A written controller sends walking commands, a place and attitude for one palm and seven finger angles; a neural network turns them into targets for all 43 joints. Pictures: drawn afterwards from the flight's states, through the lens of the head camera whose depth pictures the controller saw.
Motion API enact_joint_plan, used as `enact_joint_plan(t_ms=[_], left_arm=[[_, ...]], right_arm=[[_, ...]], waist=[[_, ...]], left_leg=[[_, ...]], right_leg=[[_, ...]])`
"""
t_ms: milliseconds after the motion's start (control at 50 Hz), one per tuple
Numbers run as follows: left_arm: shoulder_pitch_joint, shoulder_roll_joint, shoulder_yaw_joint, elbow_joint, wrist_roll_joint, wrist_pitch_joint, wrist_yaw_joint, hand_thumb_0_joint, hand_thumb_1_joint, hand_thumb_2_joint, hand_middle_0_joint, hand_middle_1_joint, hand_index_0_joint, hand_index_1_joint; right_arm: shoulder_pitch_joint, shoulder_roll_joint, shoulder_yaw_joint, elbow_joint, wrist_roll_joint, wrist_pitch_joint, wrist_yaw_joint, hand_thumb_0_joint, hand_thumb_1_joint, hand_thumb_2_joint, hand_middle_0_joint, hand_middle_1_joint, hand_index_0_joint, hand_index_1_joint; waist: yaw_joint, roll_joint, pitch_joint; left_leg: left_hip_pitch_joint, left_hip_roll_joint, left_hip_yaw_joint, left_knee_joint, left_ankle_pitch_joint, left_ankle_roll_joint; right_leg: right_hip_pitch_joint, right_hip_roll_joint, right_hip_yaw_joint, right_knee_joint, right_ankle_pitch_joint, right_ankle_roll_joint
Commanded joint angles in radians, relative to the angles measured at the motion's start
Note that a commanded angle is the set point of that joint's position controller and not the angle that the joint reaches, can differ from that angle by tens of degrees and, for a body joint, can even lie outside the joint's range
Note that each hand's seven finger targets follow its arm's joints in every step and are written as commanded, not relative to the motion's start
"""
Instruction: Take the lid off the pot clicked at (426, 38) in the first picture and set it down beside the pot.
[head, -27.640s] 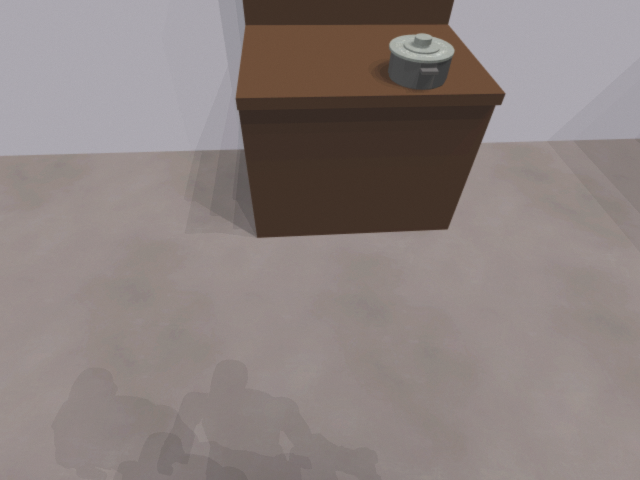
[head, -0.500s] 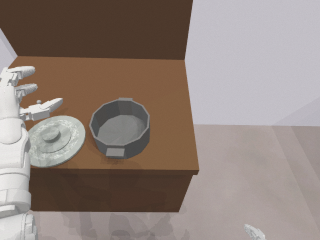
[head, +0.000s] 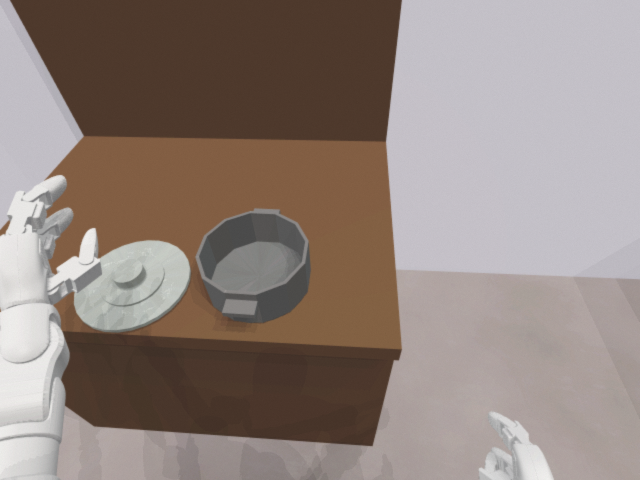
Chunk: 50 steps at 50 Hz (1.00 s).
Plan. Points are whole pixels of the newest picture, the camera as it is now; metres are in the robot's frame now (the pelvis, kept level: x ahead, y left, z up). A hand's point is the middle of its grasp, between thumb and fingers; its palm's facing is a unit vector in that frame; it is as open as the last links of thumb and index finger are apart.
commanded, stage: draw the hand back to the body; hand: left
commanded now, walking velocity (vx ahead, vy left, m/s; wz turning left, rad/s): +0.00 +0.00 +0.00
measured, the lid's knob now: (128, 273) +0.45 +0.40 -0.07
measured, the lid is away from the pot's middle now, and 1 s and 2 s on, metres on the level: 0.23 0.23 0.23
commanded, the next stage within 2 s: step back with the hand held close in 0.92 s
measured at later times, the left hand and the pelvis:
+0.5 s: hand (71, 333) +0.21 +0.26 +0.15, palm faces +0.43 -0.84 -0.33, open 7.4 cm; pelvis -0.02 +0.00 +0.00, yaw +0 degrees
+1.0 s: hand (53, 394) +0.16 +0.24 +0.15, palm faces +0.40 -0.83 -0.38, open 7.4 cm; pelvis -0.02 +0.01 +0.00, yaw +0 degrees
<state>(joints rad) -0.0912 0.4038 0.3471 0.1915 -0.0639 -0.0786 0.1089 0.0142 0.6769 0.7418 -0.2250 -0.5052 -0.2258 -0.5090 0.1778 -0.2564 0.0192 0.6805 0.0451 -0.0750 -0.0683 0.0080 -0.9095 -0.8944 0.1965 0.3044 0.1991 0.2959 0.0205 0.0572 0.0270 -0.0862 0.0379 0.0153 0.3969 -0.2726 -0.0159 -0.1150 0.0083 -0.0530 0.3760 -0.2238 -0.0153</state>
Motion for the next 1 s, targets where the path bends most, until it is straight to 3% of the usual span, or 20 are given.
enact_joint_plan(t_ms=[0,80,120,180,220,260,320,360,400,460,580,600,700,760,820,900,980], left_arm=[[-0.184,0.246,0.093,-0.291,-0.010,-0.066,0.008,0.000,0.862,0.872,-0.203,-0.336,-0.203,-0.336],[-0.141,0.220,0.082,-0.323,-0.015,-0.064,0.008,0.000,0.900,0.900,-0.200,-0.300,-0.200,-0.300],[-0.105,0.215,0.088,-0.316,-0.017,-0.059,0.009,0.000,0.900,0.900,-0.200,-0.300,-0.200,-0.300],[-0.097,0.210,0.083,-0.432,-0.014,-0.076,0.010,0.000,0.900,0.900,-0.200,-0.300,-0.200,-0.300],[-0.010,0.193,0.091,-0.438,-0.016,-0.075,0.014,0.000,0.900,0.900,-0.200,-0.300,-0.200,-0.300],[-0.007,0.168,0.063,-0.470,-0.018,-0.074,0.010,0.000,0.900,0.900,-0.200,-0.300,-0.200,-0.300],[0.045,0.170,0.075,-0.532,-0.014,-0.082,0.016,0.000,0.900,0.900,-0.200,-0.300,-0.200,-0.300],[0.099,0.155,0.066,-0.572,-0.013,-0.086,0.015,0.000,0.900,0.900,-0.200,-0.300,-0.200,-0.300],[0.173,0.127,0.051,-0.579,-0.013,-0.083,0.012,0.000,0.900,0.900,-0.200,-0.300,-0.200,-0.300],[0.231,0.137,0.066,-0.620,-0.014,-0.086,0.010,0.000,0.900,0.900,-0.200,-0.300,-0.200,-0.300],[0.355,0.124,0.056,-0.749,-0.007,-0.090,0.010,0.000,0.900,0.900,-0.200,-0.300,-0.200,-0.300],[0.398,0.117,0.055,-0.746,-0.008,-0.087,0.010,0.000,0.900,0.900,-0.200,-0.300,-0.200,-0.300],[0.490,0.092,0.031,-0.822,-0.002,-0.085,0.009,0.000,0.900,0.900,-0.200,-0.300,-0.200,-0.300],[0.514,0.095,0.031,-0.874,0.004,-0.089,0.014,0.000,0.900,0.900,-0.200,-0.300,-0.200,-0.300],[0.506,0.093,0.036,-0.832,0.005,-0.078,0.020,0.000,0.900,0.900,-0.200,-0.300,-0.200,-0.300],[0.536,0.064,0.008,-0.831,0.005,-0.070,0.015,0.000,0.900,0.900,-0.200,-0.300,-0.200,-0.300],[0.534,0.086,0.029,-0.849,0.009,-0.071,0.020,0.000,0.900,0.900,-0.200,-0.300,-0.200,-0.300]], right_arm=[[-0.099,-0.110,-0.033,-0.148,-0.001,-0.055,-0.011,0.000,-0.900,-0.900,0.200,0.300,0.200,0.300],[-0.114,-0.105,-0.029,-0.151,-0.003,-0.062,-0.014,0.000,-0.900,-0.900,0.200,0.300,0.200,0.300],[-0.124,-0.103,-0.028,-0.152,-0.005,-0.061,-0.016,0.000,-0.900,-0.900,0.200,0.300,0.200,0.300],[-0.142,-0.094,-0.025,-0.163,-0.009,-0.076,-0.016,0.000,-0.900,-0.900,0.200,0.300,0.200,0.300],[-0.141,-0.092,-0.026,-0.161,-0.014,-0.085,-0.014,0.000,-0.900,-0.900,0.200,0.300,0.200,0.300],[-0.149,-0.091,-0.026,-0.162,-0.011,-0.086,-0.013,0.000,-0.900,-0.900,0.200,0.300,0.200,0.300],[-0.155,-0.089,-0.027,-0.167,-0.017,-0.099,-0.015,0.000,-0.900,-0.900,0.200,0.300,0.200,0.300],[-0.155,-0.085,-0.028,-0.170,-0.018,-0.104,-0.014,0.000,-0.900,-0.900,0.200,0.300,0.200,0.300],[-0.155,-0.083,-0.027,-0.172,-0.020,-0.105,-0.011,0.000,-0.900,-0.900,0.200,0.300,0.200,0.300],[-0.156,-0.083,-0.030,-0.176,-0.023,-0.104,-0.013,0.000,-0.900,-0.900,0.200,0.300,0.200,0.300],[-0.158,-0.075,-0.029,-0.193,-0.030,-0.120,-0.011,0.000,-0.900,-0.900,0.200,0.300,0.200,0.300],[-0.156,-0.074,-0.029,-0.193,-0.031,-0.121,-0.012,0.000,-0.900,-0.900,0.200,0.300,0.200,0.300],[-0.155,-0.069,-0.031,-0.204,-0.032,-0.126,-0.013,0.000,-0.900,-0.900,0.200,0.300,0.200,0.300],[-0.151,-0.066,-0.030,-0.206,-0.033,-0.133,-0.016,0.000,-0.900,-0.900,0.200,0.300,0.200,0.300],[-0.144,-0.068,-0.030,-0.198,-0.037,-0.129,-0.022,0.000,-0.900,-0.900,0.200,0.300,0.200,0.300],[-0.148,-0.063,-0.029,-0.202,-0.036,-0.123,-0.023,0.000,-0.900,-0.900,0.200,0.300,0.200,0.300],[-0.151,-0.060,-0.026,-0.203,-0.038,-0.129,-0.022,0.000,-0.900,-0.900,0.200,0.300,0.200,0.300]], waist=[[0.004,0.013,-0.194],[0.003,0.009,-0.161],[0.006,-0.037,-0.129],[0.011,0.051,-0.161],[0.018,0.011,-0.156],[0.009,0.011,-0.127],[0.019,0.016,-0.125],[0.018,0.048,-0.117],[0.022,0.012,-0.101],[0.024,-0.017,-0.095],[0.031,0.030,-0.088],[0.032,0.005,-0.075],[0.030,0.011,-0.057],[0.026,0.026,-0.052],[0.028,-0.022,-0.046],[0.027,-0.028,-0.030],[0.034,0.013,-0.049]], left_leg=[[0.052,-0.005,0.023,-0.026,0.315,0.050],[0.046,-0.006,0.016,-0.039,0.261,0.050],[0.034,-0.005,0.014,-0.044,0.228,0.054],[0.061,-0.010,0.011,-0.050,0.209,0.051],[0.058,-0.007,0.011,-0.044,0.230,0.052],[0.052,-0.005,0.007,-0.057,0.203,0.047],[0.055,-0.004,0.001,-0.056,0.183,0.049],[0.051,-0.006,0.001,-0.061,0.177,0.045],[0.043,-0.001,-0.001,-0.060,0.181,0.044],[0.031,-0.002,-0.002,-0.058,0.164,0.046],[0.024,-0.001,-0.009,-0.050,0.147,0.043],[0.013,0.000,-0.011,-0.046,0.151,0.044],[0.009,0.003,-0.011,-0.040,0.123,0.043],[0.002,0.000,-0.013,-0.037,0.120,0.040],[0.002,0.002,-0.013,-0.033,0.128,0.044],[0.002,0.003,-0.013,-0.033,0.120,0.046],[-0.001,-0.001,-0.018,-0.035,0.122,0.043]], right_leg=[[0.080,-0.031,0.011,-0.034,0.344,-0.009],[0.060,-0.029,0.013,-0.053,0.279,-0.008],[0.045,-0.030,0.013,-0.064,0.239,-0.006],[0.053,-0.031,0.018,-0.073,0.206,-0.010],[0.061,-0.032,0.017,-0.068,0.230,-0.010],[0.044,-0.026,0.017,-0.077,0.194,-0.008],[0.038,-0.030,0.016,-0.081,0.163,-0.010],[0.039,-0.029,0.019,-0.081,0.157,-0.011],[0.032,-0.029,0.016,-0.079,0.158,-0.010],[0.030,-0.029,0.021,-0.083,0.136,-0.007],[0.019,-0.033,0.025,-0.081,0.113,-0.010],[0.016,-0.032,0.024,-0.079,0.118,-0.010],[-0.009,-0.033,0.028,-0.084,0.081,-0.009],[-0.012,-0.030,0.031,-0.079,0.081,-0.012],[-0.015,-0.031,0.027,-0.079,0.089,-0.009],[-0.027,-0.029,0.030,-0.083,0.075,-0.008],[-0.012,-0.030,0.030,-0.075,0.076,-0.011]])
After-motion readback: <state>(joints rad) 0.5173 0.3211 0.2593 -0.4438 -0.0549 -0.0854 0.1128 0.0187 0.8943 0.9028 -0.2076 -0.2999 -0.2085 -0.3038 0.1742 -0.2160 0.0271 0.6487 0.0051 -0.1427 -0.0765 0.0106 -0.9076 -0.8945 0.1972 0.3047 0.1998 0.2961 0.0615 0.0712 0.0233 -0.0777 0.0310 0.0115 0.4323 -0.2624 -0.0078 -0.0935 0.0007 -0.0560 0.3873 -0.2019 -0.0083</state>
